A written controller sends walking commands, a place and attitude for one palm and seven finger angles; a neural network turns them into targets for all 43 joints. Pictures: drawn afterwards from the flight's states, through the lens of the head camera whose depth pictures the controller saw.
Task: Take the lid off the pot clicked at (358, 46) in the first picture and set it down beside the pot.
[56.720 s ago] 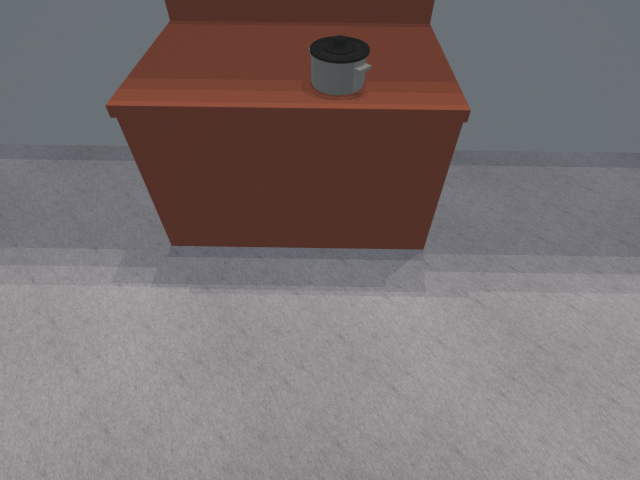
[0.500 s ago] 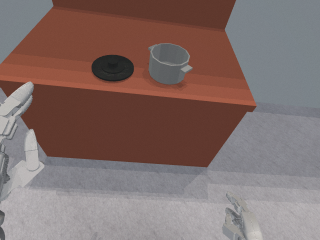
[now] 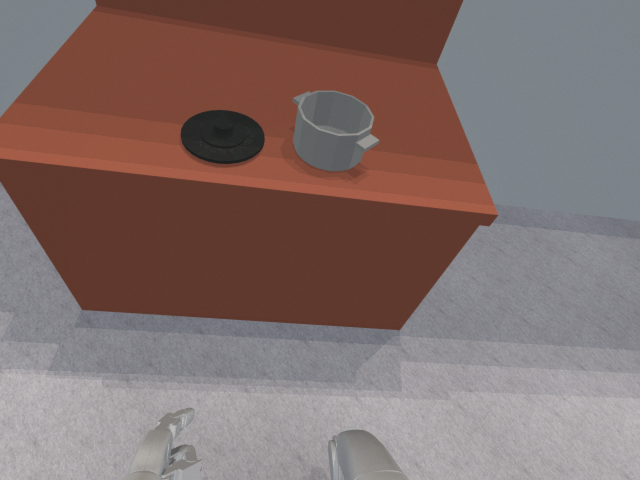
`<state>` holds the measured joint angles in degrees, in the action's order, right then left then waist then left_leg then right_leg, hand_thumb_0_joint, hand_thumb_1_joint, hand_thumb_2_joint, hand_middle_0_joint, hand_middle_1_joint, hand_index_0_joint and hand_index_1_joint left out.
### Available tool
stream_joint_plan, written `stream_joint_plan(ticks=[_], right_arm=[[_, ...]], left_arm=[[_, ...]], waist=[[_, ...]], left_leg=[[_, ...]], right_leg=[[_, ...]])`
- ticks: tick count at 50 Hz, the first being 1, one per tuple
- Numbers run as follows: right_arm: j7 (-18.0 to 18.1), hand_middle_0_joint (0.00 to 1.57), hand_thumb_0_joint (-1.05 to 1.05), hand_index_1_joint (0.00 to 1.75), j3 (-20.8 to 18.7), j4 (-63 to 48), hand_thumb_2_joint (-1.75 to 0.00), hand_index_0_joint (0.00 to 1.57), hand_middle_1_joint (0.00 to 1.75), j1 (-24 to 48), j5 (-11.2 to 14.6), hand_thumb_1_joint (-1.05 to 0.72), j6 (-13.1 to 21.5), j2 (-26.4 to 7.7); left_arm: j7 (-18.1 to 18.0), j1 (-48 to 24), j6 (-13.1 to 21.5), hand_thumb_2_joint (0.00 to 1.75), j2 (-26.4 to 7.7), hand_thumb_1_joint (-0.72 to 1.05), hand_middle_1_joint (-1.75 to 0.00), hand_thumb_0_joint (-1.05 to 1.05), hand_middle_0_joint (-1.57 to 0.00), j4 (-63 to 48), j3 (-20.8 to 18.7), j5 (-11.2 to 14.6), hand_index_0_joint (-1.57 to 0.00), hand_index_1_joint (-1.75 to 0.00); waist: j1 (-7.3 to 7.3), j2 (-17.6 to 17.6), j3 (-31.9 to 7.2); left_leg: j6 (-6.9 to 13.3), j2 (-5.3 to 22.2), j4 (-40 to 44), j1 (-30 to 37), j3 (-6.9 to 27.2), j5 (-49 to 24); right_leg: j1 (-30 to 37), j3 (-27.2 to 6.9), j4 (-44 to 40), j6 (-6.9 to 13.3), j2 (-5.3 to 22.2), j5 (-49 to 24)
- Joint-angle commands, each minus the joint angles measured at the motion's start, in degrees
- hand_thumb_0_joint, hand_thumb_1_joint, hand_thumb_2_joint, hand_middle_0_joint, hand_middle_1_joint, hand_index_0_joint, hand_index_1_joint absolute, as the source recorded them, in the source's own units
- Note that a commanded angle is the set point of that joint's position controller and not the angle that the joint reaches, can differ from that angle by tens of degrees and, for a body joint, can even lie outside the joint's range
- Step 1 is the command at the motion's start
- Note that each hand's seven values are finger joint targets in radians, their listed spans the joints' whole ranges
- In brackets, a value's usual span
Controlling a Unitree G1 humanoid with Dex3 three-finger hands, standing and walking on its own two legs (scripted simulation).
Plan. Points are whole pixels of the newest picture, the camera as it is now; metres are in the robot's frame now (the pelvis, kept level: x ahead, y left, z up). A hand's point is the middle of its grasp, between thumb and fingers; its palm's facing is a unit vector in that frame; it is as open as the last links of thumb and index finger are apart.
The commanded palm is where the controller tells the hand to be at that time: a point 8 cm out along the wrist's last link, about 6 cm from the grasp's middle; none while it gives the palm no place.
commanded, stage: stop stepping back and stand still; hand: left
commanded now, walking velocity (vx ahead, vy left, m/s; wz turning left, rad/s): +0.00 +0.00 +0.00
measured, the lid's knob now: (223, 126) +0.81 +0.17 -0.07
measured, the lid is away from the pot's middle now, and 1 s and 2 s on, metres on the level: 0.24 0.24 0.24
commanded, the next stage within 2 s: none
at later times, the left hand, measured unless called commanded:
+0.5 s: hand out of the picture +0.14 +0.15 -0.18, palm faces +0.04 -0.97 -0.23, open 7.4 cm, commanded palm none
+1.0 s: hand out of the picture +0.15 +0.14 -0.19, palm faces +0.06 -0.98 -0.19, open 7.2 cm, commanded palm none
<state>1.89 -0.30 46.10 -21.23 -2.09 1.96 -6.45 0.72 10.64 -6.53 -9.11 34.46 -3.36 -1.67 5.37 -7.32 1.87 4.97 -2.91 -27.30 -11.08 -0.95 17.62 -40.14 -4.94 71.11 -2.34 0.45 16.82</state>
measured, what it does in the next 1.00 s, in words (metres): walks ahead: right foot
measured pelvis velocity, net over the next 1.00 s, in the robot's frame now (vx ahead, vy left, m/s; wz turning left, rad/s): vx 0.12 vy -0.04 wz -0.01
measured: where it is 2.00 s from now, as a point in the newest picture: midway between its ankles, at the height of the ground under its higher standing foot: (266, 458)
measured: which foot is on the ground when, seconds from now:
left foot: down 0.00-1.00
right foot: up 0.00-0.16, down 0.18-1.00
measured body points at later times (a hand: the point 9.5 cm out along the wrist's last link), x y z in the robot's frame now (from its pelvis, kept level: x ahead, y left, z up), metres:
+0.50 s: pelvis +0.08 -0.04 -0.01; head +0.13 -0.03 +0.44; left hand +0.14 +0.21 -0.16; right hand +0.06 -0.25 -0.16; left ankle -0.03 +0.06 -0.73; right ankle +0.03 -0.18 -0.73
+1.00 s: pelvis +0.12 -0.04 -0.01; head +0.18 -0.02 +0.43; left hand +0.15 +0.19 -0.18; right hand +0.09 -0.26 -0.16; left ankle -0.03 +0.06 -0.72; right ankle +0.03 -0.18 -0.73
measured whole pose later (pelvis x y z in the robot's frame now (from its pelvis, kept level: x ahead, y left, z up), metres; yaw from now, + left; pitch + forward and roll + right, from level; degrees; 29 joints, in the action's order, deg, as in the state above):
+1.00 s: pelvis +0.12 -0.04 -0.01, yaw -1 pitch +3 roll -1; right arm 3.2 -3.6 61.2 -18.1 -0.3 -0.5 -4.9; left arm -3.1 13.2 -0.6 -9.2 58.9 -3.8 -0.3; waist 0.3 -1.9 4.7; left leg 0.8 1.2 -34.1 -4.6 -3.9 24.9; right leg -9.7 3.0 32.8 -0.6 2.2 22.3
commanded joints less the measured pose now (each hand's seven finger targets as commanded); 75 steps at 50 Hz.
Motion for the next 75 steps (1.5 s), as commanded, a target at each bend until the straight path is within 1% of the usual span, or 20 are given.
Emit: stream_joint_plan(ticks=[1, 7, 10, 14, 19, 21, 27, 33, 37, 41, 47, 54, 61, 63, 65, 67, 69, 70, 71, 75], right_arm=[[1.0, 0.2, 0.0, 0.3, -2.9, -0.8, -0.9, 0.2, 0.3, -1.1, 0.4, -0.9, 1.8, -10.2], [0.5, 0.2, 0.0, 0.3, -3.3, 4.9, -0.9, 0.2, 0.3, -7.0, 1.3, -0.9, 0.1, -9.1], [-0.2, 0.2, 0.0, 0.3, -2.8, 5.7, -0.9, 0.2, 0.3, -8.9, 2.0, -0.9, -0.2, -4.5], [-0.1, 0.2, 0.0, 0.3, -3.8, 8.4, -0.9, 0.2, 0.3, -9.5, 1.8, -0.9, -0.9, -4.5], [1.2, 0.2, 0.0, 0.3, -4.4, 11.4, -0.9, 0.2, 0.3, -10.3, 1.6, -0.9, -1.2, -6.5], [1.4, 0.2, 0.0, 0.3, -4.5, 12.5, -0.9, 0.2, 0.3, -10.5, 1.6, -0.9, -1.5, -6.6], [0.6, 0.2, 0.0, 0.3, -4.1, 12.0, -0.9, 0.2, 0.3, -4.3, 2.0, -0.9, -2.1, -3.8], [1.5, 0.2, 0.0, 0.3, -4.7, 13.2, -0.9, 0.2, 0.3, -5.7, 1.7, -0.9, -1.6, -6.7], [1.1, 0.2, 0.0, 0.3, -4.6, 12.6, -0.9, 0.2, 0.3, -2.5, 1.9, -0.9, -1.9, -4.9], [0.6, 0.2, 0.0, 0.3, -4.0, 13.3, -0.9, 0.2, 0.3, -2.9, 1.6, -0.9, -2.1, -3.4], [1.9, 0.2, 0.0, 0.3, -4.9, 13.9, -0.9, 0.2, 0.3, -5.6, 1.9, -0.9, -1.7, -6.6], [0.5, 0.2, 0.0, 0.3, -3.9, 14.5, -0.9, 0.2, 0.3, -4.0, 2.0, -0.9, -2.1, -1.5], [1.9, 0.2, 0.0, 0.3, -4.3, 15.0, -0.9, 0.2, 0.3, -7.0, 2.1, -0.9, -1.5, -5.3], [1.8, 0.2, 0.0, 0.3, -4.7, 13.2, -0.9, 0.2, 0.3, -3.5, 2.4, -0.9, -1.5, -5.5], [0.9, 0.2, 0.0, 0.3, -4.3, 9.6, -0.9, 0.2, 0.3, 5.5, 2.6, -0.9, -1.4, -2.8], [0.1, 0.2, 0.0, 0.3, -3.9, 8.8, -0.9, 0.2, 0.3, 7.0, 2.5, -0.9, -1.4, -0.8], [-0.2, 0.2, 0.0, 0.3, -4.3, 13.8, -0.9, 0.2, 0.3, -6.6, 2.0, -0.9, -0.9, -1.0], [0.5, 0.2, 0.0, 0.3, -4.8, 15.3, -0.9, 0.2, 0.3, -11.5, 1.0, -0.9, -0.6, -5.4], [1.5, 0.2, 0.0, 0.3, -4.4, 15.2, -0.9, 0.2, 0.3, -12.1, 0.9, -0.9, -1.3, -6.3], [2.5, 0.2, 0.0, 0.3, -3.4, 15.0, -0.9, 0.2, 0.3, -11.9, 0.6, -0.9, -1.8, -5.4]], left_arm=[[0.5, -7.2, 4.8, 0.9, -6.5, 0.9, -0.3, 0.0, -0.2, -3.2, 0.8, 0.4, -0.2, -0.3], [-0.5, 0.8, 7.1, 0.9, -5.1, 0.9, -0.3, 0.0, -0.2, 8.0, 1.3, 0.9, -0.2, -0.3], [-2.3, 6.5, 8.1, 0.9, -9.8, 0.9, -0.3, 0.0, -0.2, 13.3, 0.2, 0.9, -0.2, -0.3], [-3.4, 3.0, 7.6, 0.9, -6.9, 0.9, -0.3, 0.0, -0.2, 16.0, -0.4, 1.0, -0.2, -0.3], [-3.3, 2.6, 6.8, 0.9, -3.2, 0.9, -0.3, 0.0, -0.2, 17.2, 0.1, 1.7, -0.2, -0.3], [-3.1, 2.3, 6.8, 0.9, -3.8, 0.9, -0.3, 0.0, -0.2, 17.8, 0.0, 1.8, -0.2, -0.3], [-3.7, 5.2, 7.1, 0.9, -4.7, 0.9, -0.3, 0.0, -0.2, 21.0, 0.0, 1.1, -0.2, -0.3], [-3.8, 6.6, 7.0, 0.9, -4.0, 0.9, -0.3, 0.0, -0.2, 20.6, -0.6, 1.5, -0.2, -0.3], [-3.9, 8.5, 7.1, 0.9, -5.6, 0.9, -0.3, 0.0, -0.2, 22.2, -1.2, 1.2, -0.2, -0.3], [-3.5, 4.6, 6.5, 0.9, -3.6, 0.9, -0.3, 0.0, -0.2, 21.8, 0.0, 1.0, -0.2, -0.3], [-3.9, 8.7, 7.1, 0.9, -4.7, 0.9, -0.3, 0.0, -0.2, 22.3, -1.4, 1.4, -0.2, -0.3], [-4.0, 5.9, 6.7, 0.9, -3.4, 0.9, -0.3, 0.0, -0.2, 23.3, -0.4, 0.9, -0.2, -0.3], [-4.4, 13.0, 7.6, 0.9, -3.7, 0.9, -0.3, 0.0, -0.2, 23.8, -1.3, 1.2, -0.2, -0.3], [-4.8, 17.1, 7.8, 0.9, -7.2, 0.9, -0.3, 0.0, -0.2, 25.1, -2.8, 1.1, -0.2, -0.3], [-5.1, 19.6, 7.8, 0.9, -8.5, 0.9, -0.3, 0.0, -0.2, 26.5, -3.3, 0.2, -0.2, -0.3], [-5.3, 13.7, 7.6, 0.9, -6.8, 0.9, -0.3, 0.0, -0.2, 25.2, -2.1, -1.1, -0.2, -0.3], [-4.7, 6.4, 7.4, 0.9, -4.4, 0.9, -0.3, 0.0, -0.2, 22.7, -1.2, 0.3, -0.2, -0.3], [-4.2, 6.2, 7.3, 0.9, -1.9, 0.9, -0.3, 0.0, -0.2, 21.0, -0.7, 1.5, -0.2, -0.3], [-4.5, 5.4, 6.9, 0.9, -1.7, 0.9, -0.3, 0.0, -0.2, 20.7, -0.4, 2.1, -0.2, -0.3], [-4.3, 1.3, 6.2, 0.9, -1.6, 0.9, -0.3, 0.0, -0.2, 20.1, -0.6, 0.8, -0.2, -0.3]], waist=[[-2.37, 20.0, 1.0], [-3.98, 17.1, -6.5], [-4.79, 3.4, -6.6], [-3.31, -5.5, -5.9], [-2.7, 16.3, -2.3], [-2.82, 15.0, -3.1], [-3.7, 2.0, 0.8], [-4.0, 9.2, -5.2], [-5.13, 7.5, -3.3], [-3.97, 10.3, 5.8], [-4.89, 9.5, -8.7], [-4.2, 7.0, 8.0], [-6.14, 7.9, -6.9], [-8.55, 4.2, -9.4], [-11.69, -3.0, -3.2], [-8.75, -2.8, 3.9], [-0.9, 5.7, 1.7], [-0.32, 20.4, -1.7], [-0.74, 20.1, -3.7], [-0.85, 18.8, 4.6]], left_leg=[[4.5, 14.0, 11.5, -1.4, 10.1, -16.0], [0.4, 9.6, 0.6, -2.7, 5.8, -19.1], [-3.6, 2.3, -9.6, -14.8, -0.9, 6.6], [-3.2, 4.7, -8.9, -9.8, 0.9, -3.6], [-0.8, 11.7, -2.5, 8.4, 5.4, -50.5], [-1.2, 11.7, -3.4, 11.0, 4.0, -58.2], [-3.5, 6.9, -2.7, 1.0, -0.4, -16.7], [-2.4, 9.6, -5.3, 11.1, -0.1, -52.7], [-3.6, 7.3, -7.5, 4.1, -1.9, -33.3], [-2.0, 8.9, 2.0, 2.0, 0.8, -18.6], [-3.0, 8.9, -7.9, 10.3, -2.0, -55.4], [-3.0, 7.9, 2.1, 1.6, -1.6, -19.4], [-2.9, 9.9, -8.2, 10.5, -2.3, -58.4], [-4.5, 6.9, -16.6, -3.0, -4.5, -47.4], [-5.1, 2.7, -23.0, -19.2, -4.8, 8.2], [-3.6, 4.6, -10.7, -18.5, -0.7, 17.6], [-2.5, 5.2, 7.5, 4.0, -1.4, -15.0], [1.3, 16.7, 6.7, 12.4, 12.3, -35.7], [5.0, 20.9, 6.7, 9.4, 15.5, -48.3], [-0.7, 18.2, 1.4, 18.2, 7.8, -77.1]], right_leg=[[6.9, 2.0, -17.9, 0.7, 3.4, -0.5], [33.0, 6.3, -42.5, 2.8, -0.7, -7.2], [42.7, -11.8, -47.3, 10.8, 14.5, -16.3], [39.9, -4.0, -44.2, 9.9, 9.5, -28.4], [25.3, 6.7, -35.3, 4.7, 1.7, -21.2], [26.5, 8.1, -36.6, 4.8, 1.0, -16.1], [33.5, 1.4, -43.3, 7.7, 7.3, -28.9], [32.9, 7.3, -36.9, 5.4, 3.5, -29.6], [37.5, 3.6, -39.8, 7.4, 6.7, -36.9], [29.0, 5.6, -42.0, 5.5, 4.6, -18.9], [38.6, 7.8, -36.9, 5.7, 4.4, -35.9], [29.2, 6.7, -41.3, 5.8, 5.8, -25.8], [38.7, 7.8, -39.2, 6.4, 4.0, -34.5], [52.7, 3.9, -38.2, 8.7, 8.7, -54.6], [57.8, -2.2, -40.8, 15.1, 15.5, -68.6], [48.9, -2.0, -40.6, 12.3, 15.8, -59.2], [32.7, 6.1, -30.2, 6.5, 7.9, -42.8], [20.2, 9.8, -22.2, 3.0, 1.7, -2.9], [21.1, 4.4, -17.4, 2.7, 0.9, 17.0], [10.1, 4.8, -17.2, 2.8, 1.2, 18.5]])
